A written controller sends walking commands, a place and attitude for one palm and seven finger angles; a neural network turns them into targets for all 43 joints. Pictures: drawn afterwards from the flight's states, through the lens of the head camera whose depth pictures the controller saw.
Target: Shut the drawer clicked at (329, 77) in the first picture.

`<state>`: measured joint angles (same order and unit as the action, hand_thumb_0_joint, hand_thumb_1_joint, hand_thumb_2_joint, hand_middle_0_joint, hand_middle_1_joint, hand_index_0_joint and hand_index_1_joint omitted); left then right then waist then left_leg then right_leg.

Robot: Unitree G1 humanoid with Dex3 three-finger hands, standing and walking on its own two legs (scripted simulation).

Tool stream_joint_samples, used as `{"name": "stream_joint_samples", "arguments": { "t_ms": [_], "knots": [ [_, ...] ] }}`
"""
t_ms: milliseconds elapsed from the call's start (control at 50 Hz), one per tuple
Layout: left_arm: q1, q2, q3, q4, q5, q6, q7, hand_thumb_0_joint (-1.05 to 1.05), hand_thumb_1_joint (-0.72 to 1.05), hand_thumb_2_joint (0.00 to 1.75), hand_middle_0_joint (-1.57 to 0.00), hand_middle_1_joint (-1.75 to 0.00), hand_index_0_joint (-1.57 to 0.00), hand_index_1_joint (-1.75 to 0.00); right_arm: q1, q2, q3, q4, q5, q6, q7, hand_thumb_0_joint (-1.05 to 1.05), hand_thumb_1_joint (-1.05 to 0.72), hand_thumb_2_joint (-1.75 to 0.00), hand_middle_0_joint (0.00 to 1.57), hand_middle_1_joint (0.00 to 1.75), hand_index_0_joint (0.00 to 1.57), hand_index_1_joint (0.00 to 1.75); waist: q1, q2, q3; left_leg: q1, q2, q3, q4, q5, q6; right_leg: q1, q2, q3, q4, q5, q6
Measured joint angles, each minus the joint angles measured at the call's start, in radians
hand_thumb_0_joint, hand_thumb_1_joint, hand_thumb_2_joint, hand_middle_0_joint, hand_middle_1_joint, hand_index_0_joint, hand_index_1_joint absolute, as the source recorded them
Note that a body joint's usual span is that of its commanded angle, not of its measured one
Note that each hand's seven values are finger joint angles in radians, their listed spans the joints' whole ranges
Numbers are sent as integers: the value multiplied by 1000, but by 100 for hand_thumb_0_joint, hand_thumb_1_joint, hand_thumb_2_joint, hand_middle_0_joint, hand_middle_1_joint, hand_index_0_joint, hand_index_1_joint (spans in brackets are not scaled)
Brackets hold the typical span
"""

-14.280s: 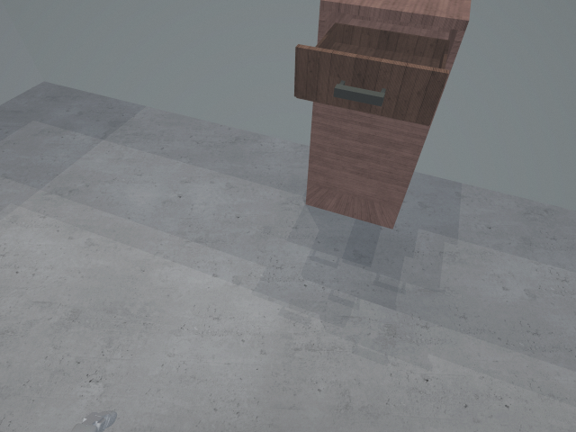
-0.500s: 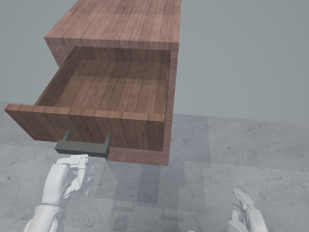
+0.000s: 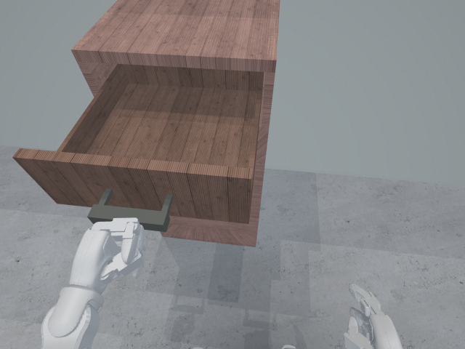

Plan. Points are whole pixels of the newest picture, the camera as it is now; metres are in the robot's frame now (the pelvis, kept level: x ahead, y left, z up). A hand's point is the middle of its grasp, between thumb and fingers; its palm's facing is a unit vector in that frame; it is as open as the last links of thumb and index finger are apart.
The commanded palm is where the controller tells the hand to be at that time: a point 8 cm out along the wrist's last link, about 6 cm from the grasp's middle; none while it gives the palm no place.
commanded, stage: push the drawer shut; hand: left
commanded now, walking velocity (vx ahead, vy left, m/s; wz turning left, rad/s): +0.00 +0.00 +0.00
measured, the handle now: (133, 207) +0.33 +0.19 +0.07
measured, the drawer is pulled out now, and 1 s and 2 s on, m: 0.28 0.15 0.03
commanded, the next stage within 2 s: none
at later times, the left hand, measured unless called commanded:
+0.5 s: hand (153, 219) +0.31 +0.15 +0.07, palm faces -0.09 -0.99 -0.05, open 3.1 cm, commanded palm +0.31 +0.20 +0.07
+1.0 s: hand (164, 187) +0.38 +0.14 +0.06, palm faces -0.09 -0.99 -0.06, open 2.9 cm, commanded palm +0.37 +0.20 +0.07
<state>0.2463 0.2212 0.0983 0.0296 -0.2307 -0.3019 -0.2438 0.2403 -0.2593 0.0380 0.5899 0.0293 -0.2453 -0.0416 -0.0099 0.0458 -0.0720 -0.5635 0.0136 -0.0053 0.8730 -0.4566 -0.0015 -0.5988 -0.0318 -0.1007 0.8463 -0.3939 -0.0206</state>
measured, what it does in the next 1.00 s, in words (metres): stands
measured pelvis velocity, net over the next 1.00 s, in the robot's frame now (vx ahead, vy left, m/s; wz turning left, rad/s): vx -0.02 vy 0.00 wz -0.01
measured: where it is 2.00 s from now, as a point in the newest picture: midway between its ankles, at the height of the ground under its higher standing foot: outside the picture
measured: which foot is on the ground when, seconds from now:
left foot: down 0.00-1.00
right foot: down 0.00-1.00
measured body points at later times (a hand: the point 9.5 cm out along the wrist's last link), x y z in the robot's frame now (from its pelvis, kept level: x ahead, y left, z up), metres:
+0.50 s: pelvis -0.02 +0.01 +0.00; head +0.03 +0.00 +0.45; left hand +0.31 +0.20 +0.07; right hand +0.13 -0.23 -0.10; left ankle -0.01 +0.12 -0.70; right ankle +0.02 -0.11 -0.70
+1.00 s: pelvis -0.02 +0.00 +0.00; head +0.05 -0.01 +0.45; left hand +0.37 +0.20 +0.07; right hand +0.09 -0.25 -0.11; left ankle -0.01 +0.12 -0.70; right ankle +0.02 -0.11 -0.70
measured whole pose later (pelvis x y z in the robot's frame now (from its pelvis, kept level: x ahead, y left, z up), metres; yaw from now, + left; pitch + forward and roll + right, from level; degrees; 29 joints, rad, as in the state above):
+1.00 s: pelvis -0.02 +0.00 +0.00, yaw -1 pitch +10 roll +0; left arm -0.41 0.25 0.14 0.66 -0.18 -0.35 -0.18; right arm 0.26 -0.26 0.04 0.66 0.03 -0.13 -0.04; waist -0.05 0.02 -0.04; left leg -0.60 0.01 0.01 0.83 -0.41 0.00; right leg -0.65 -0.03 -0.08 0.82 -0.34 -0.02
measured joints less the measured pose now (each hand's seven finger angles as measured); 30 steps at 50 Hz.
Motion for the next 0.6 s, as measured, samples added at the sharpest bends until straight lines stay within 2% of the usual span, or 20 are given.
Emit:
{"name": "stream_joint_samples", "arguments": {
  "t_ms": [160,400,600],
  "knots": [
    [-132,4,-6,94,6,1,11,-5,75,92,-140,-160,-140,-160,-16,-5,1,27,6,-1,-9,1,-91,-90,21,30,20,30,4,0,24,-20,-8,-7,8,15,4,-12,-8,-6,0,15,3],
    [-316,2,-17,254,28,25,50,-1,80,95,-140,-160,-140,-160,-8,4,11,40,7,12,-6,1,-91,-90,21,30,20,30,-8,-8,19,-18,-14,9,-14,36,10,-19,-13,9,-13,37,8],
    [-417,-6,-17,359,45,2,83,0,84,97,-140,-160,-140,-160,10,0,7,50,5,42,3,1,-91,-90,21,30,20,30,-14,-17,26,-15,-14,18,-27,43,12,-22,-12,19,-20,43,9]
  ]
}}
